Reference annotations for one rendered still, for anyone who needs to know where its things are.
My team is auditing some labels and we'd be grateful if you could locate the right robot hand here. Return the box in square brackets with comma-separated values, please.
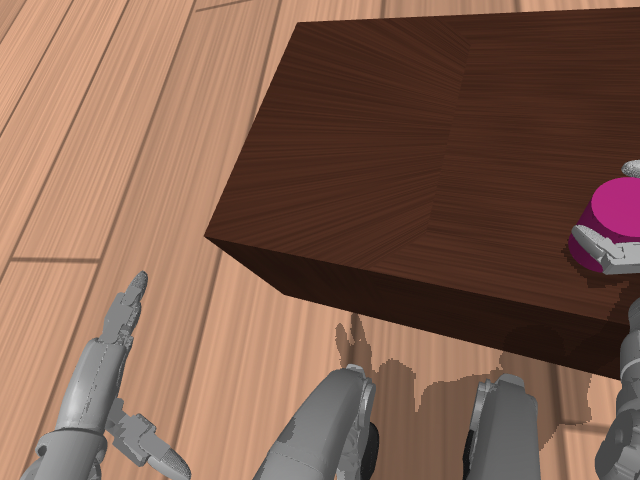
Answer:
[571, 160, 640, 275]

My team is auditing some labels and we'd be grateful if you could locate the right robot arm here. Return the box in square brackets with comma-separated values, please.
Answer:
[595, 297, 640, 480]

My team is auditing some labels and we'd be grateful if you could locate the left robot arm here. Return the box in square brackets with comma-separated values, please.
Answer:
[20, 428, 108, 480]

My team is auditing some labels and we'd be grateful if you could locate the left robot foot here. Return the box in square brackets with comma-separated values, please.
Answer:
[360, 422, 379, 480]

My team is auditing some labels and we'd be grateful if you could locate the can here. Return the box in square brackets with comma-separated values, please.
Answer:
[568, 177, 640, 273]

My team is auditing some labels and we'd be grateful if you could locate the left robot hand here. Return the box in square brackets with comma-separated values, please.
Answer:
[54, 271, 191, 480]

